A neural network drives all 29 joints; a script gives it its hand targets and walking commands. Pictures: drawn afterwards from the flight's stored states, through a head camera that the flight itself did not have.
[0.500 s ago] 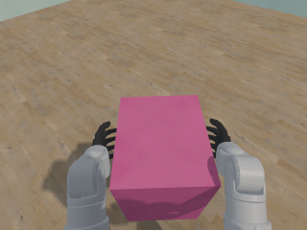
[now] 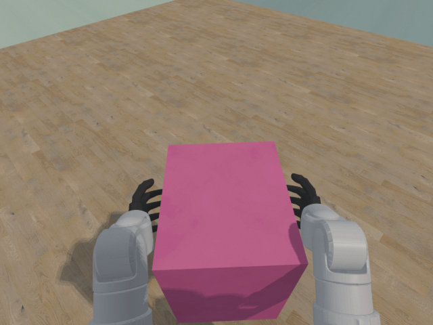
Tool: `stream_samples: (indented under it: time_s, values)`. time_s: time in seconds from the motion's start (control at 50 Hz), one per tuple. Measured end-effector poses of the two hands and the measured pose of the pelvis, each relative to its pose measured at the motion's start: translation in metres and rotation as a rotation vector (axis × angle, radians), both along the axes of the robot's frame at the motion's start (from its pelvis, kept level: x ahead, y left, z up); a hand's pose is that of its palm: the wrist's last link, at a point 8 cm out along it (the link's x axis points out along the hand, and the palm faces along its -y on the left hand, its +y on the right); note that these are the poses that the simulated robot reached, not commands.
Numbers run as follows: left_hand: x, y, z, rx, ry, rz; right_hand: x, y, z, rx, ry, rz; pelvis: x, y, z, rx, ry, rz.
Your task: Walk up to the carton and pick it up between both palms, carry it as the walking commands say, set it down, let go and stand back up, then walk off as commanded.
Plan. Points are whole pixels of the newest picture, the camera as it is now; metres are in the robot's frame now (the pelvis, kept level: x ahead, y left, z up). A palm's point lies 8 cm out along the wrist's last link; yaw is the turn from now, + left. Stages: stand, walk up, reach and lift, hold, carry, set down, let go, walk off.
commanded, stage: carry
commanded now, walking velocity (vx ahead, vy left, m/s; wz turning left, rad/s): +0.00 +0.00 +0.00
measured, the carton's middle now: (224, 235) +0.28 +0.00 +0.02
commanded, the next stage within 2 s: none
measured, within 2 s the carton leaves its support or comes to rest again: neither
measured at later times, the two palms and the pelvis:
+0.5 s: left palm (131, 209) +0.29 +0.16 +0.10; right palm (297, 203) +0.29 -0.12 +0.10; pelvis +0.02 +0.02 +0.01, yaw +0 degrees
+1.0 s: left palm (173, 143) +0.48 +0.11 +0.08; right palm (297, 142) +0.47 -0.17 +0.08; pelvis +0.20 -0.02 +0.00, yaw -1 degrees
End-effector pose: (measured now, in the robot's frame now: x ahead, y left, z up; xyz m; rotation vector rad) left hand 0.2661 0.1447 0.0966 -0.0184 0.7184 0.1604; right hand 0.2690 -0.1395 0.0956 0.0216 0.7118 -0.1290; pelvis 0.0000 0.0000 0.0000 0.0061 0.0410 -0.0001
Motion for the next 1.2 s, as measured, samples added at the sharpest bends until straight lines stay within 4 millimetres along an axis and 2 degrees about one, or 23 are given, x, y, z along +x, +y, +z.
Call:
stream_samples:
  time_s: [0.16,0.34,0.44,0.52,0.58,0.66,0.86,0.96,1.04,1.12,1.2]
  values:
    - [0.003,-0.001,-0.002,-0.002,0.007,-0.016,-0.003,-0.001,-0.003,0.000,0.007,-0.018,-0.003,0.003,0.000,0.001,0.004,-0.001]
    - [0.005,0.009,-0.004,-0.006,0.005,-0.011,0.001,0.009,-0.003,-0.007,0.005,-0.010,0.000,0.011,0.001,0.001,0.007,-0.003]
    - [0.010,0.015,0.001,-0.006,0.001,-0.011,0.008,0.015,0.004,-0.014,0.001,-0.004,0.012,0.017,0.005,0.000,0.009,-0.006]
    - [0.025,0.018,0.005,-0.006,-0.007,-0.015,0.022,0.018,0.008,-0.018,-0.007,-0.006,0.029,0.021,0.005,0.001,0.010,-0.009]
    - [0.043,0.016,0.007,-0.003,-0.003,-0.018,0.037,0.016,0.007,-0.016,-0.004,-0.007,0.047,0.020,0.004,0.005,0.012,-0.015]
    - [0.076,0.007,0.007,0.002,-0.009,-0.028,0.066,0.008,0.004,-0.006,-0.009,-0.021,0.076,0.014,-0.001,-0.005,0.021,-0.012]
    - [0.155,0.001,-0.018,-0.027,0.028,-0.030,0.148,0.001,-0.009,-0.022,0.028,-0.034,0.145,0.007,-0.004,-0.017,0.047,-0.031]
    - [0.198,-0.022,-0.020,-0.022,0.032,-0.044,0.184,-0.021,-0.016,-0.018,0.033,-0.053,0.180,-0.011,-0.001,-0.032,0.039,-0.035]
    - [0.229,-0.039,-0.016,-0.011,0.019,-0.040,0.217,-0.038,-0.013,-0.004,0.018,-0.052,0.210,-0.027,0.001,-0.017,0.041,-0.009]
    - [0.253,-0.045,-0.012,-0.015,0.022,-0.024,0.245,-0.045,-0.008,-0.007,0.021,-0.036,0.234,-0.037,0.007,0.016,0.059,-0.006]
    - [0.276,-0.048,-0.013,-0.023,0.004,-0.022,0.270,-0.048,-0.006,-0.015,0.003,-0.034,0.258,-0.041,0.004,0.012,0.047,-0.018]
